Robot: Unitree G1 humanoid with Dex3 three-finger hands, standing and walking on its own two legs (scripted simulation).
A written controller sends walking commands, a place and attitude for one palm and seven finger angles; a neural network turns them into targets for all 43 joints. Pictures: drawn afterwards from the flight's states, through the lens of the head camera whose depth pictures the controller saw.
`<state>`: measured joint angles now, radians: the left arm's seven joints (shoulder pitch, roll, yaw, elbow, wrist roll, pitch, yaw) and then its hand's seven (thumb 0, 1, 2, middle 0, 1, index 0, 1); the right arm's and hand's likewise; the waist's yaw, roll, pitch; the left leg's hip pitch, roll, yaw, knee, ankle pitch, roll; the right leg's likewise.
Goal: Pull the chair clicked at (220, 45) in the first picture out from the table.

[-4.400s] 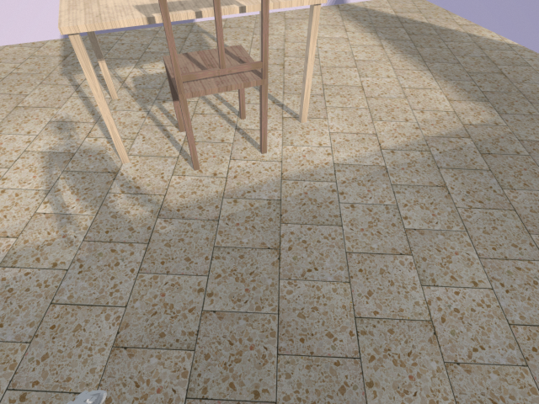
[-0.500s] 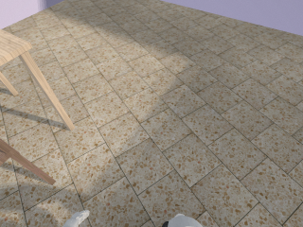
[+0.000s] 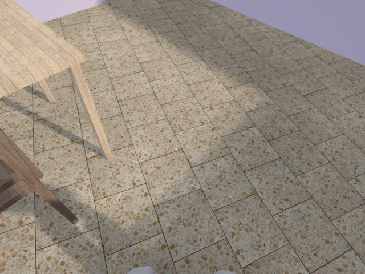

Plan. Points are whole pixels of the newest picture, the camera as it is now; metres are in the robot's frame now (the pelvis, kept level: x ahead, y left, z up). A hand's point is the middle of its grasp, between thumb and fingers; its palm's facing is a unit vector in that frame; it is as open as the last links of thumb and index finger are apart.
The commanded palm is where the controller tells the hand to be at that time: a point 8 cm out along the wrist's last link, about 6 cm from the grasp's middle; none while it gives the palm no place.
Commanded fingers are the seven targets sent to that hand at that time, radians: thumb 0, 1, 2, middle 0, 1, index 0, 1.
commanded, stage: turn to face it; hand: left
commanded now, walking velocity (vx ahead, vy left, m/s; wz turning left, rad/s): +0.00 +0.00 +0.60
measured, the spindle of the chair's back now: out of the picture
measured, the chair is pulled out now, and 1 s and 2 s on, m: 0.00 0.00 0.00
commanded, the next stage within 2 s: take the last steps up to it in 1.36 s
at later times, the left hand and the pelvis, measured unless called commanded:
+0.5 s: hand out of the picture +0.08 +0.15 -0.13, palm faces +0.28 -0.92 -0.29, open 7.4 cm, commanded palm none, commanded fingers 0.00 0.90 0.90 -0.20 -0.30 -0.20 -0.30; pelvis +0.03 -0.07 +0.01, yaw +18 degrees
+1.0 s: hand out of the picture -0.05 +0.20 -0.15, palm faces +0.59 -0.76 -0.28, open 7.4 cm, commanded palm none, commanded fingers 0.00 0.90 0.90 -0.20 -0.30 -0.20 -0.30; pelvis +0.02 -0.03 +0.01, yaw +36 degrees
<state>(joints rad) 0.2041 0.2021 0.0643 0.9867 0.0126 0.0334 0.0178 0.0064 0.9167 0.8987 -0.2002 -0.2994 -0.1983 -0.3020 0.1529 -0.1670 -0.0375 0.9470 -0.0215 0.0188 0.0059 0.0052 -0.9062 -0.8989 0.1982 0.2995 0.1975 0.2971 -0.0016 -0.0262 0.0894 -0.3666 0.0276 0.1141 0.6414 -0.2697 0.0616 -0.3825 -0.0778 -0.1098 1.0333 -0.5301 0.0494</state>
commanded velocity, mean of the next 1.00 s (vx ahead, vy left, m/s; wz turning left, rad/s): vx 0.00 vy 0.00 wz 0.59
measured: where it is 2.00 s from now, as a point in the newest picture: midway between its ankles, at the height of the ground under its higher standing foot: outside the picture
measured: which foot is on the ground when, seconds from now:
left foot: down 0.00-0.34, up 0.36-0.74, down 0.76-1.00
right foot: up 0.00-0.34, down 0.36-0.76, up 0.78-1.00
